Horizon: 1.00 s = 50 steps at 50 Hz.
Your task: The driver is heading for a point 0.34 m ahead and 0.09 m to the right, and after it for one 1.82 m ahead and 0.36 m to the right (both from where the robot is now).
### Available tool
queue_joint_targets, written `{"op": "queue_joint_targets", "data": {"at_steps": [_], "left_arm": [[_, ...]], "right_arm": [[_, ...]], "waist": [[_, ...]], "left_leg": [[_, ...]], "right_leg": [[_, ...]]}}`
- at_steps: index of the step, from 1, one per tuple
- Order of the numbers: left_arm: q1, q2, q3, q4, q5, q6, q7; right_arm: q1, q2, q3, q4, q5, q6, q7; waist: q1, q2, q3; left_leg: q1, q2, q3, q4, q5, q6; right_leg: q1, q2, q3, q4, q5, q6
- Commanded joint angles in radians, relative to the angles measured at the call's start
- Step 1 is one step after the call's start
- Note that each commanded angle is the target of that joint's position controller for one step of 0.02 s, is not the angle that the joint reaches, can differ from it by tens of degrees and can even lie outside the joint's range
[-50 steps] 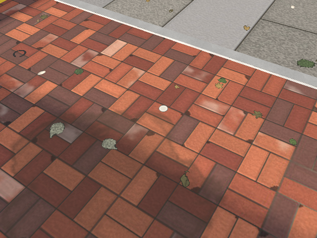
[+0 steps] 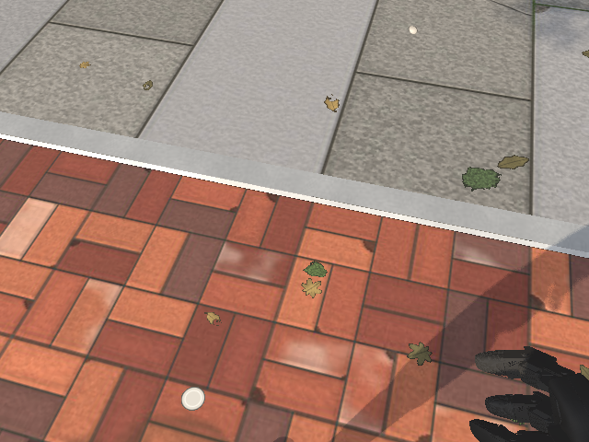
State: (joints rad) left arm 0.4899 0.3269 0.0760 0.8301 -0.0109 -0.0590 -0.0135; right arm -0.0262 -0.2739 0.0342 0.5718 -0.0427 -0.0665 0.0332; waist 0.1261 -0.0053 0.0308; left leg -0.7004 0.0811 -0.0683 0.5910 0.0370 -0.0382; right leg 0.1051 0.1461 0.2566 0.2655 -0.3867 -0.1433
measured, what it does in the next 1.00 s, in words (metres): walks ahead, turning right: left foot, then right foot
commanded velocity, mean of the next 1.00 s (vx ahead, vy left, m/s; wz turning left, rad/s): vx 0.37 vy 0.00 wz -0.54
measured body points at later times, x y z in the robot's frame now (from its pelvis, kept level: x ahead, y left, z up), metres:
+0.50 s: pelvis +0.41 -0.01 -0.02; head +0.45 -0.04 +0.42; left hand +0.73 +0.13 -0.09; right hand +0.34 -0.31 -0.14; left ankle +0.28 +0.18 -0.64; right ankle +0.52 -0.10 -0.73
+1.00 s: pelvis +0.56 +0.01 +0.00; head +0.57 +0.01 +0.45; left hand +0.81 +0.15 -0.11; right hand +0.57 -0.28 -0.10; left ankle +0.65 +0.10 -0.73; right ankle +0.52 -0.11 -0.73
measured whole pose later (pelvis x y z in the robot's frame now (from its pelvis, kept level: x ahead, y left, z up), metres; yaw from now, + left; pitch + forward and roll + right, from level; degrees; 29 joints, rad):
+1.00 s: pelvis +0.56 +0.01 +0.00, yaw -31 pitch +0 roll +0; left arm 0.17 0.24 0.02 0.77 0.02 0.03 0.01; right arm 0.18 -0.22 0.00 0.71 -0.03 -0.02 -0.01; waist 0.01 -0.01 0.02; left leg -0.30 0.02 -0.02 0.58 -0.27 -0.02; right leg -0.29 0.05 0.08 0.57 -0.26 0.00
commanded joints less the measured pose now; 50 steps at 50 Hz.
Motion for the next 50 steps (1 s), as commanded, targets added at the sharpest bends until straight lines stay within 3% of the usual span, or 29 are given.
{"op": "queue_joint_targets", "data": {"at_steps": [1, 2, 3, 4, 5, 6, 8, 11, 13, 14, 15, 17, 20, 21, 22, 23, 24, 25, 26, 27, 30, 33, 36, 41, 43, 44, 45, 47, 50], "left_arm": [[-0.075, 0.227, 0.055, -0.069, 0.004, -0.016, 0.014], [-0.115, 0.259, 0.061, -0.074, 0.013, -0.017, 0.011], [-0.154, 0.206, 0.047, -0.085, 0.024, -0.029, 0.007], [-0.131, 0.012, -0.001, -0.121, 0.015, -0.037, 0.012], [-0.040, 0.026, -0.019, -0.175, -0.023, -0.028, 0.011], [-0.145, 0.108, -0.008, -0.137, 0.011, -0.007, 0.016], [-0.250, 0.109, -0.002, -0.138, 0.033, 0.018, -0.010], [-0.289, 0.039, -0.013, -0.180, 0.046, 0.062, -0.025], [-0.358, 0.013, -0.026, -0.237, 0.047, 0.070, -0.034], [-0.334, 0.016, -0.020, -0.249, -0.077, 0.054, -0.026], [-0.364, 0.031, -0.027, -0.251, -0.075, 0.044, -0.031], [-0.355, 0.039, -0.017, -0.241, -0.022, 0.030, -0.048], [-0.241, 0.109, 0.018, -0.223, 0.002, 0.038, -0.060], [-0.144, 0.154, 0.043, -0.202, 0.004, 0.045, -0.053], [-0.070, 0.178, 0.058, -0.178, 0.005, 0.051, -0.038], [-0.125, 0.231, 0.052, -0.185, 0.004, 0.051, -0.010], [-0.212, 0.272, 0.041, -0.276, 0.057, 0.030, -0.010], [-0.269, 0.213, 0.037, -0.314, 0.039, 0.035, -0.017], [-0.331, 0.179, 0.026, -0.310, 0.011, 0.030, -0.020], [-0.359, 0.145, 0.017, -0.297, -0.009, 0.026, -0.017], [-0.372, 0.117, 0.005, -0.261, 0.018, 0.022, -0.005], [-0.362, 0.110, 0.004, -0.222, 0.020, 0.024, 0.013], [-0.386, 0.097, 0.001, -0.208, 0.017, 0.049, 0.025], [-0.381, 0.045, -0.018, -0.171, 0.016, 0.067, 0.015], [-0.315, -0.019, -0.041, -0.142, 0.023, 0.058, 0.013], [-0.223, -0.020, -0.038, -0.125, 0.038, 0.052, 0.011], [-0.217, -0.013, -0.034, -0.130, 0.027, 0.052, 0.015], [-0.315, 0.018, -0.024, -0.126, 0.031, 0.068, 0.022], [-0.322, 0.016, -0.021, -0.110, 0.028, 0.091, 0.027]], "right_arm": [[0.112, -0.164, -0.060, -0.016, 0.009, -0.012, -0.024], [0.286, -0.204, -0.082, 0.023, 0.016, -0.015, -0.041], [0.501, -0.261, -0.110, 0.066, 0.006, -0.018, -0.066], [0.627, -0.321, -0.128, 0.090, -0.036, -0.022, -0.082], [0.505, -0.357, -0.141, 0.076, -0.034, -0.015, -0.067], [0.371, -0.233, -0.124, 0.049, -0.022, -0.010, -0.061], [0.325, -0.129, -0.097, 0.080, -0.024, -0.010, -0.053], [0.391, -0.074, -0.079, 0.166, 0.012, -0.038, -0.040], [0.357, -0.081, -0.081, 0.179, 0.032, -0.047, -0.034], [0.162, -0.124, -0.106, 0.107, 0.067, -0.045, -0.061], [0.100, -0.142, -0.108, 0.086, 0.069, -0.042, -0.076], [0.134, -0.197, -0.127, 0.093, 0.062, -0.039, -0.094], [0.194, -0.271, -0.153, 0.100, 0.096, -0.044, -0.089], [0.193, -0.265, -0.152, 0.094, 0.104, -0.041, -0.083], [0.197, -0.220, -0.138, 0.091, 0.103, -0.037, -0.076], [0.280, -0.089, -0.101, 0.087, 0.038, -0.027, -0.063], [0.471, -0.123, -0.081, 0.069, 0.046, -0.026, -0.046], [0.388, -0.247, -0.104, 0.080, 0.066, -0.021, -0.041], [0.304, -0.259, -0.110, 0.061, 0.075, -0.012, -0.046], [0.277, -0.228, -0.106, 0.068, 0.061, 0.000, -0.064], [0.300, -0.200, -0.104, 0.072, 0.049, 0.031, -0.080], [0.281, -0.117, -0.081, 0.068, 0.035, 0.034, -0.085], [0.243, -0.085, -0.070, 0.069, 0.042, 0.046, -0.081], [0.185, -0.080, -0.075, 0.057, 0.044, 0.054, -0.065], [0.196, -0.092, -0.076, 0.054, 0.016, 0.043, -0.058], [0.171, -0.172, -0.090, 0.031, 0.002, 0.044, -0.062], [0.138, -0.144, -0.087, 0.048, -0.001, 0.047, -0.059], [0.112, -0.075, -0.072, 0.050, 0.010, 0.039, -0.045], [0.156, -0.093, -0.074, 0.064, 0.016, 0.022, -0.040]], "waist": [[-0.135, -0.037, -0.092], [-0.244, -0.031, -0.183], [-0.345, -0.012, -0.286], [-0.327, 0.257, -0.387], [-0.207, 0.467, -0.484], [-0.216, 0.226, -0.291], [-0.198, 0.038, -0.094], [-0.142, 0.094, -0.011], [-0.115, 0.129, 0.005], [-0.078, 0.197, 0.048], [-0.079, 0.169, 0.056], [-0.076, 0.093, -0.002], [-0.013, 0.106, -0.094], [0.038, 0.089, -0.141], [0.079, 0.005, -0.157], [-0.019, -0.288, -0.160], [-0.110, -0.325, -0.462], [-0.048, -0.109, -0.508], [-0.072, -0.024, -0.343], [-0.102, 0.059, -0.245], [-0.154, 0.002, -0.161], [-0.152, -0.009, -0.211], [-0.142, -0.043, -0.232], [-0.133, -0.104, -0.144], [-0.133, -0.056, -0.117], [-0.065, 0.113, -0.112], [-0.045, 0.229, -0.120], [-0.082, 0.153, -0.070], [-0.101, 0.105, -0.034]], "left_leg": [[0.515, -0.117, 0.059, -0.051, -0.085, 0.023], [0.704, -0.107, 0.064, -0.052, -0.158, 0.032], [0.955, -0.004, -0.012, -0.007, -0.319, 0.051], [1.183, 0.297, -0.367, -0.085, -0.672, 0.089], [1.171, 0.431, -0.884, -0.318, -0.827, 0.172], [1.003, 0.344, -0.719, -0.343, -0.912, 0.164], [0.775, 0.264, -0.371, -0.317, -0.451, 0.145], [0.680, 0.222, -0.066, -0.265, 0.295, 0.123], [0.638, 0.194, 0.072, -0.301, 0.456, 0.102], [0.601, 0.152, 0.130, -0.336, 0.339, 0.106], [0.534, 0.133, 0.183, -0.363, 0.309, 0.106], [0.489, 0.088, 0.270, -0.312, 0.372, 0.081], [0.520, 0.113, 0.252, -0.100, 0.644, 0.081], [0.507, 0.110, 0.242, 0.053, 0.609, 0.075], [0.408, 0.063, 0.238, 0.293, 0.280, 0.044], [0.217, -0.074, 0.232, 0.690, -0.692, -0.002], [0.048, -0.146, 0.018, 0.987, -0.799, -0.029], [0.064, -0.102, -0.057, 0.974, -0.665, -0.022], [0.031, -0.069, -0.040, 0.880, -0.578, -0.018], [0.041, -0.032, -0.027, 0.811, -0.530, -0.027], [0.192, -0.001, -0.016, 0.681, -0.514, -0.038], [0.231, -0.007, 0.012, 0.499, -0.459, -0.057], [0.319, -0.019, 0.028, 0.321, -0.314, -0.065], [0.444, -0.043, 0.042, 0.028, -0.224, -0.031], [0.568, 0.011, -0.016, -0.157, -0.017, 0.020], [0.585, 0.151, -0.141, -0.154, 0.155, 0.092], [0.457, 0.197, -0.200, -0.207, -0.022, 0.175], [0.365, 0.068, -0.115, -0.211, -0.302, 0.105], [0.374, 0.019, -0.052, -0.192, -0.316, 0.060]], "right_leg": [[-0.229, -0.170, 0.129, 0.160, 0.935, -0.019], [-0.264, -0.151, 0.115, 0.382, 0.959, 0.002], [-0.405, -0.111, 0.079, 0.661, 0.812, 0.016], [-0.667, -0.016, -0.026, 1.016, -0.059, 0.017], [-0.823, -0.017, -0.105, 1.182, -0.099, 0.022], [-0.869, -0.110, -0.131, 1.177, 0.033, 0.017], [-0.836, -0.177, -0.166, 1.092, 0.113, 0.041], [-0.832, -0.211, -0.197, 1.018, 0.042, 0.076], [-0.832, -0.198, -0.240, 0.899, 0.112, 0.086], [-0.833, -0.230, -0.227, 0.778, 0.163, 0.109], [-0.756, -0.223, -0.262, 0.643, 0.251, 0.124], [-0.517, -0.156, -0.343, 0.435, 0.456, 0.129], [-0.272, -0.065, -0.356, 0.384, 0.427, 0.059], [-0.151, -0.057, -0.325, 0.354, 0.458, 0.019], [-0.008, -0.087, -0.261, 0.273, 0.563, -0.021], [0.114, -0.242, -0.084, 0.312, 1.075, -0.080], [0.321, -0.533, 0.420, 0.290, 1.162, -0.349], [0.227, -0.513, 0.428, 0.166, 0.842, -0.336], [0.075, -0.457, 0.334, 0.126, 0.660, -0.281], [-0.063, -0.410, 0.274, 0.118, 0.593, -0.223], [-0.344, -0.351, 0.113, 0.106, 0.810, -0.188], [-0.364, -0.312, -0.002, 0.128, 0.968, -0.167], [-0.393, -0.272, -0.062, 0.128, 0.820, -0.128], [-0.444, -0.269, -0.016, 0.154, 0.387, -0.075], [-0.491, -0.205, -0.028, 0.218, 0.206, 0.029], [-0.530, -0.116, -0.106, 0.317, -0.008, 0.090], [-0.450, -0.112, -0.173, 0.305, -0.017, 0.126], [-0.344, -0.129, -0.172, 0.261, 0.137, 0.148], [-0.351, -0.143, -0.137, 0.236, 0.173, 0.125]]}}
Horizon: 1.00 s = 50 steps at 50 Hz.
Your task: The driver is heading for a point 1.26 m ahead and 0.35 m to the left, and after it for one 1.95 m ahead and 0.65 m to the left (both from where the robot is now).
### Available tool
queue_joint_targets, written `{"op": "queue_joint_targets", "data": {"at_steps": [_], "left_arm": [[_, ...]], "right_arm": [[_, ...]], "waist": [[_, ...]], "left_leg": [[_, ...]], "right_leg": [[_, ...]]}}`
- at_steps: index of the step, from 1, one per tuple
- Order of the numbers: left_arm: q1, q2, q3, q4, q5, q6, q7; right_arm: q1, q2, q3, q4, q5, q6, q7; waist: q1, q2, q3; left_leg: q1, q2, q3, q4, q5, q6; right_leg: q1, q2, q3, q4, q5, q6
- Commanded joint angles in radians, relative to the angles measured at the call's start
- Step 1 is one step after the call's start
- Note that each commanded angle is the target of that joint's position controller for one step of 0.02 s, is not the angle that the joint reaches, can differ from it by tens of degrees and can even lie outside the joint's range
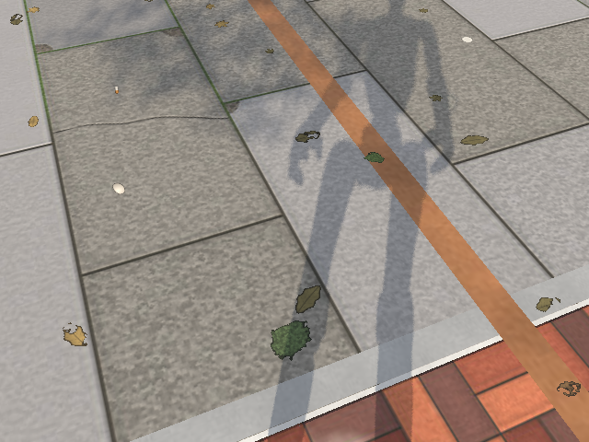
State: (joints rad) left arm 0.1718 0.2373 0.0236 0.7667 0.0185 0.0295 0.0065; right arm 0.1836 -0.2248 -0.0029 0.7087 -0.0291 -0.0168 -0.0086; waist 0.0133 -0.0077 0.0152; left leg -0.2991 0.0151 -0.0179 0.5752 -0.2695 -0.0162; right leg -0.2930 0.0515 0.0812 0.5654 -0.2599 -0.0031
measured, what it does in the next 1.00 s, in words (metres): stands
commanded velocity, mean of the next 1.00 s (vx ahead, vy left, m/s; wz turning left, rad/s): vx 0.01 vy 0.00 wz -0.02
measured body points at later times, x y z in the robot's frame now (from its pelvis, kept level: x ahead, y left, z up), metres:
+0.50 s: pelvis +0.03 +0.03 +0.00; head +0.04 +0.03 +0.45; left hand +0.12 +0.29 -0.13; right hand +0.15 -0.22 -0.12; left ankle +0.02 +0.13 -0.73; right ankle +0.02 -0.12 -0.73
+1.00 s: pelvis +0.03 +0.04 +0.01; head +0.04 +0.04 +0.46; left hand +0.07 +0.29 -0.14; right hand +0.09 -0.22 -0.13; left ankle +0.02 +0.13 -0.73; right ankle +0.02 -0.12 -0.73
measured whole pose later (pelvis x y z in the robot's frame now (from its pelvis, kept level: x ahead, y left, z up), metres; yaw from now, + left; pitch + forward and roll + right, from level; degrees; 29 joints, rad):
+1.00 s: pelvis +0.03 +0.04 +0.01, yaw +0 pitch -1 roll +0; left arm 0.19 0.21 0.04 1.12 0.00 0.02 0.06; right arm 0.23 -0.22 -0.02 0.97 0.00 -0.02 -0.02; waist 0.00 0.00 0.03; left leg -0.19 -0.04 0.01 0.47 -0.26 0.04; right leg -0.18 -0.01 0.11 0.46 -0.26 0.05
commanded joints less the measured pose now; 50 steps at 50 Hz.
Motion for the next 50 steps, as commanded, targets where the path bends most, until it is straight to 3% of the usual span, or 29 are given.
{"op": "queue_joint_targets", "data": {"at_steps": [1, 5, 11, 34, 50], "left_arm": [[-0.004, 0.104, 0.032, -0.039, -0.003, 0.000, 0.009], [-0.005, 0.094, 0.034, -0.008, -0.009, -0.011, 0.014], [0.003, 0.092, 0.038, 0.039, -0.012, -0.007, 0.026], [-0.001, 0.094, 0.041, 0.256, -0.018, -0.014, 0.049], [0.037, 0.081, 0.031, 0.336, -0.019, -0.022, 0.054]], "right_arm": [[-0.039, -0.134, -0.036, -0.068, 0.005, -0.030, 0.000], [-0.014, -0.119, -0.035, -0.060, 0.013, -0.030, -0.005], [-0.012, -0.106, -0.038, -0.043, 0.015, -0.025, 0.000], [0.025, -0.109, -0.045, 0.132, 0.021, -0.015, -0.009], [0.061, -0.104, -0.038, 0.238, 0.026, -0.008, -0.015]], "waist": [[0.005, 0.089, -0.025], [-0.009, 0.044, -0.060], [-0.009, 0.015, -0.061], [-0.007, 0.016, -0.008], [-0.012, 0.012, 0.012]], "left_leg": [[-0.007, 0.079, -0.094, -0.162, 0.020, 0.039], [0.056, 0.067, -0.077, -0.124, 0.147, 0.055], [0.072, 0.052, -0.065, -0.119, 0.204, 0.065], [0.092, 0.028, -0.054, -0.191, 0.144, 0.067], [0.103, 0.019, -0.049, -0.212, 0.122, 0.070]], "right_leg": [[0.046, -0.051, 0.041, -0.067, 0.061, -0.018], [0.055, -0.060, 0.048, -0.064, 0.137, -0.008], [0.084, -0.069, 0.054, -0.064, 0.188, 0.004], [0.116, -0.075, 0.036, -0.127, 0.173, 0.018], [0.100, -0.071, 0.016, -0.154, 0.158, 0.022]]}}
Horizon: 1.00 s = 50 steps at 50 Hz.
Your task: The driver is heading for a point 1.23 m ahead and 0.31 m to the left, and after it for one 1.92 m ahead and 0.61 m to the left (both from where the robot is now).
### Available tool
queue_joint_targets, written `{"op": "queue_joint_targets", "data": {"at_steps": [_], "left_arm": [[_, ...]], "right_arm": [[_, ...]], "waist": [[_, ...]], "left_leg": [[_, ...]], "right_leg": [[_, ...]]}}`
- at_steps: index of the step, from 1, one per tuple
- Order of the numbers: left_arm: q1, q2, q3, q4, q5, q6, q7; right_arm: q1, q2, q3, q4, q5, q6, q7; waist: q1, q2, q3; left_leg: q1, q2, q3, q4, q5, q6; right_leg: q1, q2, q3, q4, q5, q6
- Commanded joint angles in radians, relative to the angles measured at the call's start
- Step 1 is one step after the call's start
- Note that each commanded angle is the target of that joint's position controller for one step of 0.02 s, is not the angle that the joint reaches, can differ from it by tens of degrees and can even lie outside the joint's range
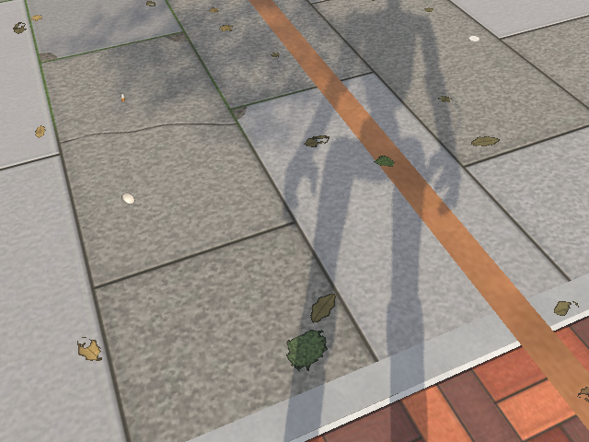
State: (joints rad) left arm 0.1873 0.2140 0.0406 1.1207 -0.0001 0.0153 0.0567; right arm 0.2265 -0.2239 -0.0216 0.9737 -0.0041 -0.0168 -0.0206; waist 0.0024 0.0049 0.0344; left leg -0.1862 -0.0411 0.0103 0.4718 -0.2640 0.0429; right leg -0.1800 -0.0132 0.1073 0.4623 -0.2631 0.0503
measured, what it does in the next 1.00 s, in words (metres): walks ahead: right foot, then left foot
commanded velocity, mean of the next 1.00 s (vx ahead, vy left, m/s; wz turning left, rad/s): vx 0.76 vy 0.00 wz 0.12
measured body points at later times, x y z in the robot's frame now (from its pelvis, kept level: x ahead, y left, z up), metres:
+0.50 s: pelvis +0.14 -0.08 +0.01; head +0.14 -0.10 +0.46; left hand +0.10 +0.16 -0.13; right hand +0.28 -0.33 -0.12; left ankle +0.17 +0.06 -0.65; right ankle +0.07 -0.17 -0.74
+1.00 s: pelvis +0.54 -0.03 +0.00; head +0.56 -0.03 +0.45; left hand +0.66 +0.24 -0.11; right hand +0.52 -0.30 -0.14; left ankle +0.51 +0.02 -0.74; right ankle +0.57 -0.19 -0.65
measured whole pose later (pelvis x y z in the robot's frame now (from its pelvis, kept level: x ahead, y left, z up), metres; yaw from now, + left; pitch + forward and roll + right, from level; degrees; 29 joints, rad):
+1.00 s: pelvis +0.54 -0.03 +0.00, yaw +8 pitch +0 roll +2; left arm 0.13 0.24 0.03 0.83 0.06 -0.10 -0.03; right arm 0.45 -0.26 -0.07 1.01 -0.01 -0.06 0.01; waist -0.04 -0.01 0.02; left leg -0.16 -0.17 0.00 0.40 -0.25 0.15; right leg -0.58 -0.12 0.05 1.17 -0.25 -0.02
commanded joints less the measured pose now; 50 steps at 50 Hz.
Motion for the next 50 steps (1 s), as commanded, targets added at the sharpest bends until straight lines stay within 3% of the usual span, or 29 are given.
{"op": "queue_joint_targets", "data": {"at_steps": [1, 2, 3, 4, 5, 7, 11, 12, 15, 16, 17, 18, 19, 20, 22, 24, 29, 34, 36, 38, 39, 40, 41, 42, 43, 44, 45, 47, 50], "left_arm": [[0.055, 0.088, 0.011, -0.004, -0.004, -0.006, 0.005], [0.051, 0.096, 0.015, -0.011, -0.015, -0.008, 0.002], [-0.008, 0.108, 0.018, -0.045, -0.019, -0.022, -0.004], [-0.084, 0.096, 0.012, -0.095, -0.028, -0.044, -0.016], [-0.142, 0.105, 0.015, -0.128, -0.034, -0.064, -0.026], [-0.091, 0.093, 0.021, -0.121, -0.030, -0.099, -0.043], [-0.055, 0.065, 0.020, -0.112, -0.027, -0.130, -0.053], [-0.030, 0.062, 0.020, -0.129, 0.047, -0.090, -0.088], [0.209, 0.073, 0.034, -0.073, 0.032, -0.069, -0.079], [0.388, 0.145, 0.052, -0.033, 0.048, -0.089, -0.066], [0.438, 0.224, 0.050, -0.042, 0.063, -0.103, -0.059], [0.314, 0.243, 0.054, -0.060, 0.058, -0.095, -0.054], [0.190, 0.209, 0.048, -0.108, 0.042, -0.100, -0.057], [0.137, 0.172, 0.040, -0.128, 0.028, -0.111, -0.065], [0.142, 0.124, 0.025, -0.131, 0.024, -0.129, -0.061], [0.217, 0.103, 0.020, -0.100, 0.021, -0.139, -0.060], [0.310, 0.096, 0.017, -0.090, 0.014, -0.148, -0.061], [0.347, 0.113, 0.016, -0.074, 0.013, -0.149, -0.050], [0.340, 0.142, 0.018, -0.070, 0.019, -0.143, -0.048], [0.330, 0.204, 0.036, -0.066, 0.042, -0.122, -0.034], [0.303, 0.222, 0.045, -0.073, 0.045, -0.107, -0.028], [0.288, 0.197, 0.042, -0.095, 0.046, -0.105, -0.028], [0.337, 0.041, 0.009, -0.147, 0.015, -0.123, -0.067], [0.246, 0.105, 0.023, -0.176, 0.017, -0.152, -0.072], [0.129, 0.123, 0.024, -0.228, 0.014, -0.164, -0.070], [0.086, 0.120, 0.016, -0.244, 0.023, -0.175, -0.069], [0.069, 0.101, 0.011, -0.258, 0.036, -0.171, -0.071], [0.065, 0.077, 0.001, -0.293, 0.066, -0.137, -0.080], [-0.083, 0.083, -0.013, -0.380, 0.071, -0.104, -0.090]], "right_arm": [[0.049, -0.114, -0.024, -0.008, 0.004, -0.004, -0.006], [0.076, -0.164, -0.041, -0.002, 0.018, 0.000, -0.009], [0.137, -0.203, -0.054, 0.008, 0.028, -0.002, -0.012], [0.152, -0.246, -0.069, 0.010, 0.033, -0.014, -0.014], [0.128, -0.229, -0.066, -0.007, 0.019, -0.035, -0.015], [0.058, -0.165, -0.051, -0.041, 0.016, -0.067, -0.008], [0.036, -0.197, -0.062, -0.066, 0.042, -0.065, -0.003], [0.072, -0.211, -0.072, -0.031, -0.033, -0.049, 0.013], [-0.015, -0.177, -0.073, -0.064, -0.026, -0.036, 0.023], [-0.090, -0.092, -0.048, -0.100, -0.038, -0.045, 0.028], [-0.167, 0.014, -0.023, -0.179, -0.033, -0.059, 0.030], [-0.124, -0.016, -0.026, -0.196, -0.025, -0.063, 0.042], [-0.130, -0.074, -0.036, -0.194, -0.026, -0.065, 0.053], [-0.094, -0.103, -0.043, -0.172, -0.036, -0.067, 0.063], [-0.059, -0.112, -0.048, -0.150, -0.054, -0.049, 0.080], [-0.114, -0.088, -0.041, -0.171, -0.045, -0.027, 0.088], [-0.316, -0.071, -0.029, -0.245, -0.028, -0.017, 0.087], [-0.420, -0.064, -0.015, -0.296, -0.023, -0.021, 0.085], [-0.380, -0.077, -0.019, -0.293, -0.025, -0.025, 0.072], [-0.151, -0.132, -0.041, -0.230, -0.024, -0.029, 0.055], [0.083, -0.162, -0.060, -0.153, -0.021, -0.032, 0.045], [0.276, -0.222, -0.085, -0.100, -0.032, -0.035, 0.033], [0.290, -0.312, -0.111, -0.076, -0.049, -0.033, 0.032], [0.235, -0.278, -0.109, -0.069, -0.025, -0.030, 0.045], [0.155, -0.241, -0.102, -0.072, -0.027, -0.037, 0.047], [0.130, -0.185, -0.092, -0.066, -0.024, -0.044, 0.047], [0.107, -0.158, -0.084, -0.060, -0.023, -0.047, 0.040], [0.089, -0.117, -0.064, -0.052, -0.016, -0.056, 0.028], [0.135, -0.140, -0.063, -0.057, 0.005, -0.079, 0.021]], "waist": [[-0.005, 0.021, -0.051], [-0.021, 0.076, -0.026], [-0.053, 0.146, 0.019], [-0.069, 0.216, 0.093], [-0.069, 0.178, 0.148], [-0.016, 0.090, 0.094], [0.007, 0.128, 0.012], [0.019, 0.119, -0.010], [0.135, 0.002, 0.014], [0.227, -0.209, -0.026], [0.213, -0.340, -0.028], [0.114, -0.224, -0.001], [0.057, -0.106, 0.043], [0.023, -0.049, 0.016], [0.000, -0.086, -0.004], [0.011, -0.082, 0.048], [0.051, -0.062, 0.111], [0.057, -0.075, 0.140], [0.020, -0.108, 0.084], [-0.092, -0.181, -0.064], [-0.197, -0.170, -0.170], [-0.263, -0.113, -0.272], [-0.145, 0.219, -0.326], [-0.132, 0.186, -0.318], [-0.103, 0.109, -0.155], [-0.079, -0.018, -0.100], [-0.037, -0.048, -0.047], [0.030, -0.021, -0.001], [0.020, -0.007, 0.094]], "left_leg": [[0.013, 0.066, -0.080, -0.132, -0.125, 0.023], [0.015, 0.104, -0.154, -0.178, -0.425, 0.064], [0.033, 0.223, -0.330, -0.281, -0.670, 0.130], [-0.006, 0.375, -0.542, -0.393, -0.749, 0.210], [-0.012, 0.435, -0.623, -0.432, -0.644, 0.244], [0.071, 0.400, -0.519, -0.385, -0.429, 0.197], [-0.054, 0.244, -0.222, -0.359, -0.241, 0.127], [-0.087, 0.211, -0.177, -0.336, -0.318, 0.150], [-0.400, 0.159, -0.106, -0.078, -0.388, 0.138], [-0.532, 0.055, 0.009, 0.330, -0.264, 0.101], [-0.753, -0.052, -0.060, 0.628, -0.267, 0.088], [-0.832, 0.019, -0.161, 0.755, -0.136, 0.105], [-0.844, 0.093, -0.146, 0.778, -0.009, 0.094], [-0.757, 0.132, -0.127, 0.727, 0.066, 0.066], [-0.644, 0.156, -0.062, 0.692, 0.117, 0.013], [-0.682, 0.159, -0.027, 0.670, 0.171, -0.011], [-0.681, 0.138, 0.048, 0.419, 0.260, -0.028], [-0.558, 0.107, 0.113, 0.178, 0.268, 0.042], [-0.407, 0.036, 0.160, 0.129, 0.181, 0.090], [-0.178, -0.051, 0.186, 0.154, 0.061, 0.135], [0.064, -0.076, 0.186, 0.105, 0.054, 0.159], [0.370, 0.041, 0.023, 0.129, -0.110, 0.185], [0.611, 0.295, -0.560, -0.036, -0.517, 0.311], [0.588, 0.322, -0.878, -0.239, -0.529, 0.308], [0.475, 0.296, -0.727, -0.235, -0.384, 0.289], [0.325, 0.274, -0.613, -0.245, -0.239, 0.277], [0.187, 0.235, -0.529, -0.263, -0.165, 0.263], [0.011, 0.171, -0.441, -0.294, -0.124, 0.265], [-0.133, 0.137, -0.388, -0.377, -0.082, 0.284]], "right_leg": [[-0.014, 0.030, -0.057, -0.014, -0.015, -0.037], [-0.096, 0.070, -0.108, 0.079, -0.223, -0.048], [-0.238, 0.068, -0.132, 0.205, -0.293, -0.056], [-0.334, 0.009, -0.120, 0.351, -0.229, -0.068], [-0.435, -0.049, -0.064, 0.478, -0.222, -0.079], [-0.516, -0.106, -0.037, 0.544, -0.143, -0.104], [-0.205, -0.049, -0.153, 0.206, -0.057, -0.071], [-0.111, 0.016, -0.234, 0.132, -0.134, -0.070], [0.277, 0.044, -0.279, 0.013, -0.037, -0.070], [0.401, -0.136, -0.013, -0.117, -0.252, -0.097], [0.383, -0.358, 0.486, -0.320, -0.621, -0.157], [0.296, -0.436, 0.676, -0.388, -0.777, -0.242], [0.229, -0.412, 0.567, -0.353, -0.677, -0.237], [0.180, -0.333, 0.404, -0.335, -0.525, -0.209], [0.112, -0.241, 0.233, -0.382, -0.367, -0.194], [0.107, -0.205, 0.155, -0.413, -0.267, -0.210], [0.153, -0.172, 0.013, -0.472, 0.000, -0.232], [0.293, -0.207, -0.093, -0.509, 0.368, -0.230], [0.346, -0.214, -0.151, -0.375, 0.853, -0.213], [0.398, -0.239, -0.211, -0.061, 1.262, -0.190], [0.326, -0.221, -0.244, 0.219, 1.262, -0.174], [0.070, -0.181, -0.234, 0.549, 0.970, -0.167], [-0.383, 0.012, -0.189, 0.925, 0.072, -0.121], [-0.534, 0.048, -0.032, 1.025, -0.108, -0.145], [-0.617, -0.017, -0.017, 1.027, -0.008, -0.160], [-0.570, -0.060, -0.022, 0.956, 0.051, -0.157], [-0.513, -0.088, -0.026, 0.887, 0.054, -0.142], [-0.441, -0.110, -0.027, 0.795, 0.003, -0.093], [-0.482, -0.129, -0.082, 0.607, 0.041, -0.023]]}}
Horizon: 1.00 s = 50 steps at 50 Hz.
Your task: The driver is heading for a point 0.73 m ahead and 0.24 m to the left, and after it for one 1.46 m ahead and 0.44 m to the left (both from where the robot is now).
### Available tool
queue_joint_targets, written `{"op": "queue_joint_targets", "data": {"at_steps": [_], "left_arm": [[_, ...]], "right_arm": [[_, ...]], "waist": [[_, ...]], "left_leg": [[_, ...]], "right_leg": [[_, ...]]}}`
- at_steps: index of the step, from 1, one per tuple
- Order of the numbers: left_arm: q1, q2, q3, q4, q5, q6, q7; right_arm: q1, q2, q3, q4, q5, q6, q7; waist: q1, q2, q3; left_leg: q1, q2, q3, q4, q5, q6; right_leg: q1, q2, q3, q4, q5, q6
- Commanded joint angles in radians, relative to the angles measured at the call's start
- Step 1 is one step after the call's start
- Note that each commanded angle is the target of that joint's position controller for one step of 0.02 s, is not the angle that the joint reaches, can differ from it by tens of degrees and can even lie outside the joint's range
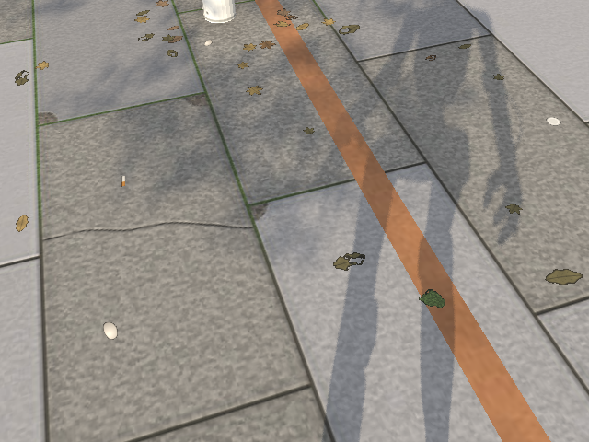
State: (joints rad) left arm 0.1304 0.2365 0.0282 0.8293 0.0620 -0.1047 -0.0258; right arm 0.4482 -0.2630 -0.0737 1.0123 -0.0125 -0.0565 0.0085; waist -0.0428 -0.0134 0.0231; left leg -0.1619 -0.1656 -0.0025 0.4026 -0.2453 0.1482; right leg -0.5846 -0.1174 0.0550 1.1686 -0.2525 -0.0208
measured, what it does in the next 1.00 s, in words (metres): walks ahead, turning left: right foot, then left foot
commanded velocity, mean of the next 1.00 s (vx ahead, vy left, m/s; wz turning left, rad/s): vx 0.67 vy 0.00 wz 0.81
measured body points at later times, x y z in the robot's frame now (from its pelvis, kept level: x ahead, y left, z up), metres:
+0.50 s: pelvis +0.46 +0.00 +0.00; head +0.48 +0.01 +0.45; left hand +0.31 +0.26 -0.12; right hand +0.77 -0.16 -0.07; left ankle +0.50 +0.13 -0.65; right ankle +0.42 -0.14 -0.74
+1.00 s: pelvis +0.74 +0.14 +0.00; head +0.76 +0.19 +0.45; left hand +0.69 +0.47 -0.09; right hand +1.05 +0.06 -0.09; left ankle +0.71 +0.18 -0.74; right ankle +0.98 +0.13 -0.68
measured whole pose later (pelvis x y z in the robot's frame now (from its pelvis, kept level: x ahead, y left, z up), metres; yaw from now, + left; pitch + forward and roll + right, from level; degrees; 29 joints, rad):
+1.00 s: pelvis +0.74 +0.14 +0.00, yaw +49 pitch +2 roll +0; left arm 0.09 0.30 0.04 0.63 0.01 -0.07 0.02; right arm 0.16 -0.28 -0.06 0.68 0.00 0.01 -0.03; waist -0.03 -0.05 0.05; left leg -0.27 -0.20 -0.15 0.47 -0.20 0.12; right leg -0.68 -0.07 0.10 0.82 -0.05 0.08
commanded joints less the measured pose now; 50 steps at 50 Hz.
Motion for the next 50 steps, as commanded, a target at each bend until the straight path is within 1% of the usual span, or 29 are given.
{"op": "queue_joint_targets", "data": {"at_steps": [1, 3, 7, 9, 10, 11, 12, 13, 14, 15, 16, 17, 18, 20, 26, 29, 30, 31, 32, 33, 34, 35, 36, 37, 38, 41, 44, 47, 50], "left_arm": [[-0.102, 0.067, -0.005, -0.126, 0.000, 0.017, -0.010], [-0.202, 0.057, -0.020, -0.168, -0.013, 0.014, -0.020], [-0.263, 0.087, -0.019, -0.216, -0.035, 0.012, -0.014], [-0.184, 0.133, -0.002, -0.208, -0.033, 0.010, 0.004], [-0.058, 0.178, 0.018, -0.179, -0.038, 0.006, 0.019], [0.132, 0.217, 0.038, -0.137, -0.040, 0.004, 0.039], [0.342, 0.291, 0.064, -0.112, -0.015, 0.004, 0.065], [0.327, 0.355, 0.075, -0.111, 0.034, 0.004, 0.058], [0.243, 0.300, 0.081, -0.117, 0.010, 0.013, 0.044], [0.151, 0.187, 0.057, -0.132, 0.000, 0.015, 0.039], [0.127, 0.137, 0.046, -0.117, -0.002, 0.015, 0.035], [0.144, 0.117, 0.039, -0.094, 0.000, 0.014, 0.037], [0.169, 0.101, 0.032, -0.064, -0.005, 0.007, 0.037], [0.213, 0.060, 0.023, -0.014, -0.033, -0.009, 0.024], [0.139, 0.111, 0.028, -0.008, -0.046, -0.040, 0.023], [0.199, 0.210, 0.049, -0.007, -0.061, -0.031, 0.041], [0.132, 0.381, 0.100, -0.075, -0.104, -0.012, 0.072], [0.081, 0.380, 0.107, -0.100, -0.109, 0.007, 0.085], [0.066, 0.320, 0.096, -0.119, -0.103, 0.018, 0.088], [0.150, 0.173, 0.062, -0.112, -0.082, 0.018, 0.074], [0.251, 0.098, 0.034, -0.161, -0.033, -0.001, 0.063], [0.269, 0.186, 0.037, -0.208, -0.057, -0.024, 0.052], [0.186, 0.233, 0.045, -0.225, -0.075, -0.035, 0.051], [0.141, 0.232, 0.049, -0.230, -0.071, -0.029, 0.058], [0.143, 0.228, 0.052, -0.217, -0.058, -0.014, 0.066], [0.111, 0.214, 0.060, -0.234, -0.044, 0.023, 0.073], [0.101, 0.142, 0.038, -0.229, -0.038, 0.031, 0.071], [0.048, 0.104, 0.021, -0.234, -0.046, 0.030, 0.055], [-0.005, 0.116, 0.022, -0.240, -0.063, 0.025, 0.038]], "right_arm": [[-0.070, -0.108, -0.012, -0.101, 0.011, -0.044, -0.006], [-0.045, -0.123, -0.021, -0.113, 0.007, -0.048, 0.001], [0.019, -0.165, -0.038, -0.116, 0.021, -0.045, 0.002], [0.015, -0.192, -0.044, -0.122, 0.021, -0.040, -0.008], [0.005, -0.227, -0.051, -0.126, 0.013, -0.039, -0.008], [-0.043, -0.254, -0.059, -0.139, 0.008, -0.041, -0.004], [-0.073, -0.165, -0.037, -0.173, 0.003, -0.050, 0.001], [0.038, 0.007, 0.003, -0.227, 0.060, -0.046, -0.003], [0.003, -0.077, 0.003, -0.240, 0.044, -0.033, -0.013], [-0.090, -0.117, -0.007, -0.232, 0.021, -0.019, -0.011], [-0.133, -0.113, -0.007, -0.234, 0.007, -0.010, 0.002], [-0.180, -0.099, -0.007, -0.243, -0.008, 0.001, 0.017], [-0.176, -0.072, -0.003, -0.264, -0.017, 0.017, 0.031], [-0.241, -0.026, 0.013, -0.307, -0.020, 0.045, 0.047], [-0.441, -0.036, 0.043, -0.429, -0.026, 0.046, 0.081], [-0.375, -0.058, 0.039, -0.396, -0.031, 0.035, 0.089], [-0.296, -0.138, -0.007, -0.407, 0.073, 0.013, 0.078], [-0.174, -0.206, -0.034, -0.377, 0.079, 0.013, 0.071], [-0.014, -0.266, -0.071, -0.328, 0.067, 0.023, 0.051], [-0.049, -0.279, -0.075, -0.319, 0.065, 0.034, 0.022], [-0.143, -0.367, -0.076, -0.394, 0.012, 0.031, 0.016], [-0.130, -0.343, -0.075, -0.442, -0.026, 0.023, 0.027], [-0.199, -0.311, -0.074, -0.469, -0.007, 0.018, 0.032], [-0.265, -0.266, -0.064, -0.479, 0.028, 0.010, 0.032], [-0.304, -0.234, -0.052, -0.486, 0.045, 0.005, 0.029], [-0.329, -0.210, -0.054, -0.474, 0.037, 0.017, 0.008], [-0.296, -0.178, -0.041, -0.437, 0.032, 0.038, -0.032], [-0.278, -0.113, -0.011, -0.403, 0.022, 0.061, -0.054], [-0.258, -0.086, 0.009, -0.363, -0.006, 0.048, -0.043]], "waist": [[0.049, 0.016, 0.136], [0.014, 0.038, 0.147], [-0.031, 0.061, 0.076], [0.008, 0.068, -0.008], [0.069, 0.073, -0.104], [0.182, 0.071, -0.195], [0.261, 0.009, -0.332], [0.144, -0.308, -0.446], [0.120, -0.301, -0.398], [0.119, -0.163, -0.227], [0.108, -0.060, -0.133], [0.102, -0.030, -0.081], [0.073, -0.079, -0.058], [0.056, -0.075, -0.013], [-0.004, -0.013, 0.127], [-0.026, -0.035, 0.049], [-0.078, -0.146, -0.034], [-0.150, -0.141, -0.112], [-0.206, -0.088, -0.188], [-0.119, 0.115, -0.135], [0.010, 0.327, -0.234], [-0.037, 0.214, -0.510], [-0.023, 0.042, -0.436], [0.025, -0.074, -0.293], [0.068, -0.126, -0.212], [0.103, -0.068, -0.116], [0.081, -0.024, -0.168], [0.037, 0.063, -0.212], [-0.004, 0.099, -0.153]], "left_leg": [[-0.200, 0.245, -0.357, -0.331, -0.045, 0.173], [-0.240, 0.197, -0.308, -0.332, 0.107, 0.130], [-0.038, 0.232, -0.325, -0.260, 0.472, 0.074], [0.078, 0.232, -0.326, -0.096, 0.736, 0.030], [0.097, 0.224, -0.320, 0.077, 0.851, 0.008], [0.006, 0.188, -0.310, 0.312, 0.795, -0.007], [-0.153, 0.135, -0.264, 0.627, 0.527, -0.010], [-0.468, 0.031, -0.163, 0.935, -0.260, -0.032], [-0.562, 0.109, -0.129, 1.017, -0.180, -0.009], [-0.590, 0.167, -0.102, 0.989, -0.073, -0.012], [-0.572, 0.200, -0.090, 0.949, -0.027, -0.021], [-0.555, 0.225, -0.086, 0.927, -0.020, -0.026], [-0.548, 0.242, -0.083, 0.915, -0.018, -0.034], [-0.593, 0.276, -0.065, 0.913, 0.000, -0.036], [-0.476, 0.236, 0.098, 0.479, 0.273, -0.047], [-0.249, 0.104, 0.216, 0.291, 0.326, -0.023], [-0.161, 0.099, 0.151, 0.316, 0.271, -0.028], [-0.032, 0.094, 0.111, 0.278, 0.260, 0.003], [0.199, 0.090, 0.067, 0.192, 0.376, 0.034], [0.358, 0.174, -0.072, 0.114, 0.510, 0.070], [0.530, 0.346, -0.447, 0.229, 1.049, 0.224], [0.656, 0.485, -0.712, 0.071, 0.813, 0.366], [0.546, 0.449, -0.716, -0.010, 0.561, 0.338], [0.384, 0.392, -0.657, -0.042, 0.449, 0.286], [0.234, 0.357, -0.607, -0.061, 0.484, 0.253], [-0.047, 0.265, -0.448, -0.063, 0.704, 0.200], [-0.110, 0.217, -0.287, 0.015, 0.871, 0.136], [-0.126, 0.180, -0.198, 0.026, 0.747, 0.042], [-0.106, 0.247, -0.208, 0.005, 0.598, 0.035]], "right_leg": [[-0.063, -0.015, -0.050, -0.209, 0.096, 0.066], [0.044, 0.025, -0.077, -0.418, 0.255, 0.077], [0.155, 0.085, -0.074, -0.603, 0.384, 0.048], [0.283, 0.129, -0.064, -0.671, 0.291, 0.027], [0.428, 0.151, -0.065, -0.655, 0.195, 0.013], [0.645, 0.113, -0.058, -0.652, 0.145, 0.004], [0.887, -0.068, 0.107, -0.623, -0.152, -0.015], [1.082, -0.382, 0.638, -0.799, -0.435, -0.097], [0.982, -0.360, 0.797, -0.905, -0.558, -0.116], [0.827, -0.299, 0.591, -0.908, -0.504, -0.102], [0.706, -0.260, 0.432, -0.908, -0.305, -0.096], [0.628, -0.212, 0.301, -0.921, -0.154, -0.074], [0.581, -0.202, 0.217, -0.926, -0.075, -0.069], [0.545, -0.172, 0.073, -0.952, 0.055, -0.037], [0.377, -0.087, -0.298, -1.010, 0.594, -0.003], [0.469, -0.074, -0.342, -0.822, 0.998, 0.009], [0.515, -0.087, -0.297, -0.719, 1.177, 0.021], [0.511, -0.105, -0.273, -0.553, 1.198, 0.022], [0.421, -0.076, -0.261, -0.307, 1.004, 0.044], [0.190, 0.054, -0.237, 0.003, -0.057, 0.097], [-0.064, 0.187, -0.123, 0.390, -0.446, 0.125], [-0.155, 0.186, 0.092, 0.487, -0.395, 0.108], [-0.172, 0.153, 0.122, 0.403, -0.304, 0.081], [-0.181, 0.122, 0.112, 0.320, -0.253, 0.082], [-0.138, 0.096, 0.116, 0.264, -0.230, 0.096], [-0.022, 0.073, 0.097, 0.073, -0.203, 0.126], [0.014, 0.078, 0.009, -0.101, -0.023, 0.139], [0.110, 0.074, -0.025, -0.284, 0.226, 0.121], [0.148, 0.060, -0.001, -0.402, 0.296, 0.079]]}}
Velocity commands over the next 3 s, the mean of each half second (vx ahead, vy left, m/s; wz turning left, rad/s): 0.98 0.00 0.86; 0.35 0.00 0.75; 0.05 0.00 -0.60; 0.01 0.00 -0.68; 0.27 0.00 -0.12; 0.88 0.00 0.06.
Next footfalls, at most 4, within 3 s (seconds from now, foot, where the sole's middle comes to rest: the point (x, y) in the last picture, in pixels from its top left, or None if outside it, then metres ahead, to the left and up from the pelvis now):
0.24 right None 0.46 -0.13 -0.77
0.66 left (216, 346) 0.74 0.20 -0.77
1.16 right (234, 271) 0.97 0.17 -0.77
1.64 left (160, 293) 0.91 0.36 -0.77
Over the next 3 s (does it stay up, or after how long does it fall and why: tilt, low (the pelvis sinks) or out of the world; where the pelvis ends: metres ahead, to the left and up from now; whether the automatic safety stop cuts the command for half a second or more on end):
stays up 1.27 0.25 -0.02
